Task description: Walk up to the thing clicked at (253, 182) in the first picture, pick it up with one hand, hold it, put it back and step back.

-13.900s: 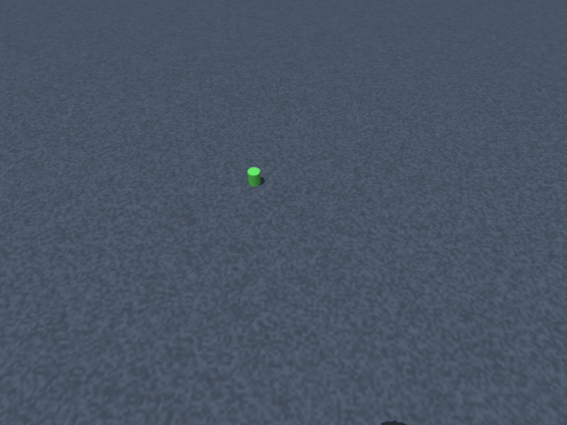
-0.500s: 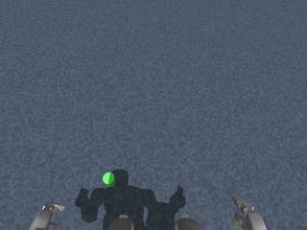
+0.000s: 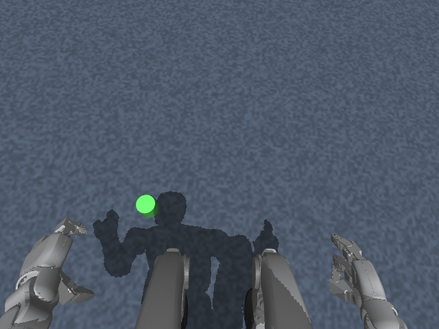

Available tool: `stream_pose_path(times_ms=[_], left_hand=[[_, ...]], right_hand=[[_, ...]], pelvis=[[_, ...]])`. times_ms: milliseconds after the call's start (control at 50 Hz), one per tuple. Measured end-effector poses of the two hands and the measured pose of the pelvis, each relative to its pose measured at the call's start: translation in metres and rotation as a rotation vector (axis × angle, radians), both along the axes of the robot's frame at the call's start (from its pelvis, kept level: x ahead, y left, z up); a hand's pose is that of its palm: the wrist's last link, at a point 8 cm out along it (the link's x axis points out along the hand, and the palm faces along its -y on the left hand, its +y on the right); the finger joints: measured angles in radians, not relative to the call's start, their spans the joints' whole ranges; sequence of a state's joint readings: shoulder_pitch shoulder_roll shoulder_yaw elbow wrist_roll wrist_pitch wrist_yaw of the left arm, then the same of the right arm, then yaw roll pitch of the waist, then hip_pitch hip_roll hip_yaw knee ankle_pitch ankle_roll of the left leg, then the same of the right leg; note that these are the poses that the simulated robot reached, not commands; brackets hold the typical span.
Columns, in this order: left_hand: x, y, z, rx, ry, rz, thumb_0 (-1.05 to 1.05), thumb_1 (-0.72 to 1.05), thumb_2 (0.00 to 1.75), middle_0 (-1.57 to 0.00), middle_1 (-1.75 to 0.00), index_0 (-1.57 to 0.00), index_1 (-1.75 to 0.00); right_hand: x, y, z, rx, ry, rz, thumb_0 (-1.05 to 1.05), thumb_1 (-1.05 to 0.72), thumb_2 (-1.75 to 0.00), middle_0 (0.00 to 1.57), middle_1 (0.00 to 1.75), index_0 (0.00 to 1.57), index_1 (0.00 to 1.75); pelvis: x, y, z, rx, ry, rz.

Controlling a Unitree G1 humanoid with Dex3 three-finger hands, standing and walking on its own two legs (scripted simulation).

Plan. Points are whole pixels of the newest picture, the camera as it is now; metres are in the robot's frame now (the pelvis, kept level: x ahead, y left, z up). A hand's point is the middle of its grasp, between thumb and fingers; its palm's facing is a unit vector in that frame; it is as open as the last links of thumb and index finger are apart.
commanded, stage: rise first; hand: left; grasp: from above
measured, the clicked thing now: (147, 206) +0.45 +0.25 -0.52
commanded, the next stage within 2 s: approach in 1.70 s
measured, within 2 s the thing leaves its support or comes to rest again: neither
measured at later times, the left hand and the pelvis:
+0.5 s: hand (101, 232) +0.32 +0.31 -0.30, palm faces -0.49 -0.20 -0.85, open 13.9 cm; pelvis -0.05 +0.00 -0.16, yaw -3 degrees
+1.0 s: hand (113, 220) +0.36 +0.31 -0.37, palm faces -0.46 -0.03 -0.89, open 13.8 cm; pelvis -0.05 +0.01 -0.21, yaw -4 degrees
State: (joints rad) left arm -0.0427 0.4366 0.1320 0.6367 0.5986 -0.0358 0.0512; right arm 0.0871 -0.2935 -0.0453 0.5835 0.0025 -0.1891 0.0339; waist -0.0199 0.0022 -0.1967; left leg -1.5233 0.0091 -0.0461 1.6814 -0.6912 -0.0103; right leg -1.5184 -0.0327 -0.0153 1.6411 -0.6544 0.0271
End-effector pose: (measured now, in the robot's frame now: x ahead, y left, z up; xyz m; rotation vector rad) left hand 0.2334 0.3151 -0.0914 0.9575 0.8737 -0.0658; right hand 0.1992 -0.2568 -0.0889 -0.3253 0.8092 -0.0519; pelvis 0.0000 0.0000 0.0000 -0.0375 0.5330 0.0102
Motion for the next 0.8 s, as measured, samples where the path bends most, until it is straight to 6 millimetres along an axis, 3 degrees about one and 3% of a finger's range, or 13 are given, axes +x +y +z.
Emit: stream_pose_path(times_ms=[100,200,340,440,540,660,800], left_hand=[[0.028,0.001,-0.042,0.082,-0.045,-0.120,0.00,-0.50,0.95,-0.09,-1.09,-0.10,-1.08],[0.051,0.003,-0.079,0.151,-0.076,-0.220,0.00,-0.51,0.97,-0.10,-1.08,-0.10,-1.07],[0.075,0.003,-0.118,0.218,-0.107,-0.333,0.00,-0.50,0.99,-0.09,-1.07,-0.09,-1.07],[0.087,0.002,-0.140,0.247,-0.119,-0.394,0.00,-0.50,1.00,-0.08,-1.06,-0.08,-1.06],[0.099,0.000,-0.158,0.271,-0.141,-0.458,0.00,-0.51,1.02,-0.08,-1.04,-0.08,-1.04],[0.114,0.000,-0.176,0.303,-0.156,-0.511,0.00,-0.52,1.03,-0.09,-1.00,-0.08,-1.01],[0.125,-0.002,-0.195,0.331,-0.162,-0.562,0.00,-0.51,1.01,-0.11,-0.96,-0.09,-0.97]], right_hand=[[-0.025,-0.009,-0.060,-0.006,0.092,-0.019,0.01,-0.89,-0.90,0.20,0.30,0.20,0.30],[-0.062,-0.013,-0.114,-0.007,0.205,-0.043,0.01,-0.90,-0.90,0.20,0.30,0.20,0.30],[-0.118,-0.015,-0.166,-0.009,0.350,-0.092,0.01,-0.89,-0.90,0.20,0.30,0.20,0.30],[-0.152,-0.016,-0.183,-0.023,0.435,-0.131,0.01,-0.89,-0.90,0.20,0.30,0.20,0.30],[-0.173,-0.018,-0.189,-0.049,0.495,-0.151,0.01,-0.89,-0.90,0.20,0.30,0.20,0.30],[-0.183,-0.020,-0.192,-0.080,0.525,-0.158,0.01,-0.90,-0.90,0.20,0.30,0.20,0.30],[-0.180,-0.020,-0.200,-0.098,0.533,-0.143,0.01,-0.90,-0.90,0.20,0.30,0.20,0.30]], pelvis=[[-0.015,-0.001,-0.045,-0.005,0.045,-0.005],[-0.030,-0.002,-0.085,-0.013,0.067,-0.010],[-0.047,0.000,-0.128,-0.026,0.067,-0.015],[-0.052,0.001,-0.148,-0.036,0.059,-0.018],[-0.054,0.004,-0.162,-0.050,0.054,-0.019],[-0.054,0.008,-0.175,-0.066,0.055,-0.020],[-0.053,0.011,-0.189,-0.075,0.058,-0.021]])
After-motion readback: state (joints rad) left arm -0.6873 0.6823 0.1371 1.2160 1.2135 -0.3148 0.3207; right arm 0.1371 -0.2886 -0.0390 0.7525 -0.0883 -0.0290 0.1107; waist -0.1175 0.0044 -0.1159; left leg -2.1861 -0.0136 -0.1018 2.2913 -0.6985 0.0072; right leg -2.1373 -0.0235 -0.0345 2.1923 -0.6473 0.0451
